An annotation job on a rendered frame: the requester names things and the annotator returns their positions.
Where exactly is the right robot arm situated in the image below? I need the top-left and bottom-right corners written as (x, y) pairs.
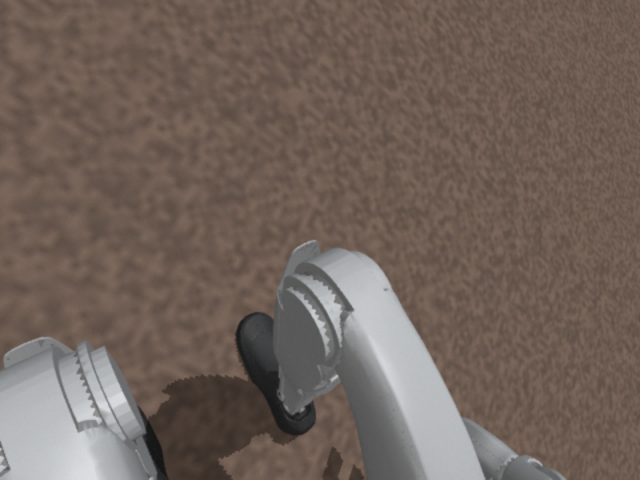
top-left (501, 455), bottom-right (566, 480)

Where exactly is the left robot foot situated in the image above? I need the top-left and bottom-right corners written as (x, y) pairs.
top-left (137, 406), bottom-right (169, 480)

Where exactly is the right robot foot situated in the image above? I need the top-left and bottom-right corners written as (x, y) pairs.
top-left (236, 312), bottom-right (316, 436)

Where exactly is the right robot hand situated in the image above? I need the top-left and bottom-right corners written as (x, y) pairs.
top-left (461, 417), bottom-right (519, 480)

